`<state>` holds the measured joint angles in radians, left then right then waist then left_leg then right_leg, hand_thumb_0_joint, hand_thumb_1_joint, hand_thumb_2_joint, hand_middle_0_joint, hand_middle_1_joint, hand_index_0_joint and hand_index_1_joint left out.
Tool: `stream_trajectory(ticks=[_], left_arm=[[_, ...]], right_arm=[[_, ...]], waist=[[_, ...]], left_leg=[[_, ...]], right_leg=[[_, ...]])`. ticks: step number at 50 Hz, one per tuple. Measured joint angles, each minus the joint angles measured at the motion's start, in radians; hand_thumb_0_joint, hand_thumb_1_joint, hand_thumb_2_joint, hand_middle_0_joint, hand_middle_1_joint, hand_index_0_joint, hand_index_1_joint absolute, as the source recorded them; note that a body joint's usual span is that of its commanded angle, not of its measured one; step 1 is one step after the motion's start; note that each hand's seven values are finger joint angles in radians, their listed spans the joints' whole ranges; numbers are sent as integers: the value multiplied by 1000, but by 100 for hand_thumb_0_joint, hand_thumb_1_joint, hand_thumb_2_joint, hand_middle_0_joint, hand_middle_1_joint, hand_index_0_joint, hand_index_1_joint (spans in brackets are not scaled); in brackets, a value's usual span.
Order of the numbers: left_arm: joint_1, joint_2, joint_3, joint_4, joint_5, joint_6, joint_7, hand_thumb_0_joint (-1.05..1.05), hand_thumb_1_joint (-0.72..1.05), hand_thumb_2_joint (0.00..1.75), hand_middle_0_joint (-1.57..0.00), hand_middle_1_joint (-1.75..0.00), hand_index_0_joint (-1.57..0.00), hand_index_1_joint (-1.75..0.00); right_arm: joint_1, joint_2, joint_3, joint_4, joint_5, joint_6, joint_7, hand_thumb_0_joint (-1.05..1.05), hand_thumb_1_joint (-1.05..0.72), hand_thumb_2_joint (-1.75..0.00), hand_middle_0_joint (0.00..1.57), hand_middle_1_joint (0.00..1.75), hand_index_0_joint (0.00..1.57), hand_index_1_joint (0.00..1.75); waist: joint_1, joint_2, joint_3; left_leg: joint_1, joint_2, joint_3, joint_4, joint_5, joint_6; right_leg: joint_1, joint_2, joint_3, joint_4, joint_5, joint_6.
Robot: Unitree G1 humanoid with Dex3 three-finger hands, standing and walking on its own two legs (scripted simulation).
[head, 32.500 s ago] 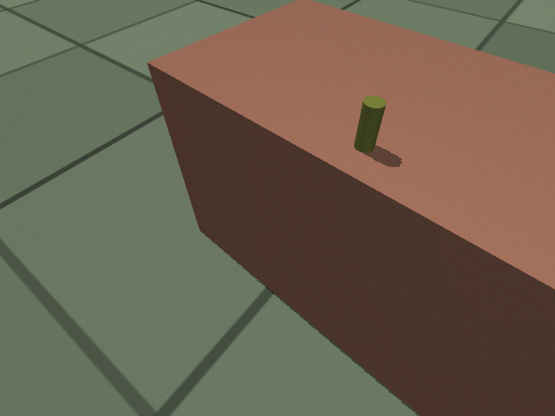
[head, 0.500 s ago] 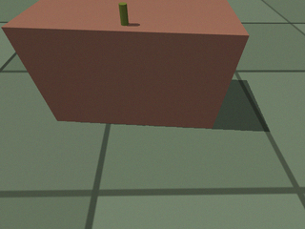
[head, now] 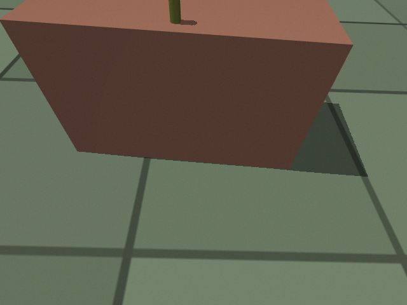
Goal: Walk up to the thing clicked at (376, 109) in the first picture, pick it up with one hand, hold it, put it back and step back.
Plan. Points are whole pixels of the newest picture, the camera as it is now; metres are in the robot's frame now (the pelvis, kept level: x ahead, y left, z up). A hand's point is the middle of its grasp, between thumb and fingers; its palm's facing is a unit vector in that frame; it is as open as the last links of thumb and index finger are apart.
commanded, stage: step back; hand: left
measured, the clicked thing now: (174, 7) +1.09 +0.15 +0.09
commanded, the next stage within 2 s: stand in 0.20 s
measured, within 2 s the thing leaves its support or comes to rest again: neither
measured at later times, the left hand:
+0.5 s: hand (102, 297) +0.16 +0.23 -0.13, palm faces -0.05 -0.94 -0.34, open 7.4 cm
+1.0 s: hand out of the picture +0.09 +0.24 -0.14, palm faces -0.04 -0.94 -0.34, open 7.4 cm
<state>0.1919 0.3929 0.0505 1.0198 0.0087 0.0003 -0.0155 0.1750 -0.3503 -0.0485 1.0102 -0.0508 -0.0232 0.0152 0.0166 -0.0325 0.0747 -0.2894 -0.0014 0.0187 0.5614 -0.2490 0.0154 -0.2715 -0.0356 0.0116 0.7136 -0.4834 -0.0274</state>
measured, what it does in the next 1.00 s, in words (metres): stands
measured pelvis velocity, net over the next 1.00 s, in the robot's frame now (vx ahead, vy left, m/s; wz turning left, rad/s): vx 0.01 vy -0.02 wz -0.02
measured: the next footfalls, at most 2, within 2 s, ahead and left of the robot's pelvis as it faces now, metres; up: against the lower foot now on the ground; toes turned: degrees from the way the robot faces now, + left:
none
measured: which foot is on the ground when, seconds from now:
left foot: down 0.00-1.00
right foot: down 0.00-1.00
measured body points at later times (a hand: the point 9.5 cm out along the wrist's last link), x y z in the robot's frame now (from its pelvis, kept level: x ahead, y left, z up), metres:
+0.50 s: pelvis +0.04 -0.01 +0.02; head +0.06 -0.02 +0.46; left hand +0.16 +0.28 -0.11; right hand +0.14 -0.31 -0.11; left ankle +0.03 +0.12 -0.73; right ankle +0.00 -0.14 -0.73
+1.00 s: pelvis +0.01 -0.02 +0.02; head +0.02 -0.02 +0.47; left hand +0.09 +0.28 -0.11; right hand +0.08 -0.32 -0.12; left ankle +0.03 +0.12 -0.73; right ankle +0.00 -0.14 -0.73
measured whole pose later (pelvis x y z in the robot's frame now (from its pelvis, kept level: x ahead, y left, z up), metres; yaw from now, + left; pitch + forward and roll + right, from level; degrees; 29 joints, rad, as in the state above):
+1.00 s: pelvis +0.01 -0.02 +0.02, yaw -1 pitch -2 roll +0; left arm 0.10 0.35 0.01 1.14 0.01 -0.01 -0.01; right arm 0.10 -0.34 -0.01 1.15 -0.02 0.00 0.01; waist -0.01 0.01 0.06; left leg -0.13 0.04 0.02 0.30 -0.14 -0.02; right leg -0.09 -0.01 -0.01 0.31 -0.18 0.01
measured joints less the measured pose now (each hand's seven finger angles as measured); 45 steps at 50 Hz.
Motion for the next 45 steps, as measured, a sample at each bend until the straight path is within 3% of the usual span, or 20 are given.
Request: stream_trajectory(ticks=[2,3,5,11,23,45], left_arm=[[-11,3,-1,5,-2,-8,4,1,90,90,-20,-30,-20,-30],[-17,2,-1,8,-1,-15,6,1,90,90,-20,-30,-20,-30],[-31,-11,-1,18,5,-26,13,1,91,90,-20,-30,-20,-30],[-66,-22,-19,29,-1,-28,12,0,90,90,-20,-30,-20,-30],[-147,-51,-46,62,-8,-25,13,0,90,90,-20,-30,-20,-30],[-103,-42,-41,118,-1,-18,5,0,90,90,-20,-30,-20,-30]], right_arm=[[-18,9,5,-2,3,-2,-1,0,-91,-89,20,30,20,30],[-29,11,7,-1,8,1,-1,0,-91,-89,20,30,20,30],[-48,11,10,7,22,9,-5,0,-90,-89,20,30,20,30],[-88,19,19,39,31,11,-10,0,-91,-89,20,30,20,30],[-143,6,34,86,45,12,-11,0,-91,-89,20,30,20,30],[-93,5,41,139,37,19,-4,0,-91,-89,20,30,20,30]], waist=[[-3,2,5],[-2,6,9],[-6,34,16],[-7,41,-3],[-23,36,6],[-27,39,-11]], left_leg=[[7,7,6,-2,-8,-4],[10,12,10,3,-15,-8],[16,31,0,20,-32,-16],[61,24,11,-25,-36,-21],[157,24,16,-188,39,-30],[174,39,7,-260,108,-42]], right_leg=[[14,0,-8,-70,47,0],[32,1,-12,-129,116,5],[63,17,-22,-180,198,33],[89,9,-13,-187,163,47],[173,11,-13,-332,230,44],[195,29,-22,-410,300,32]])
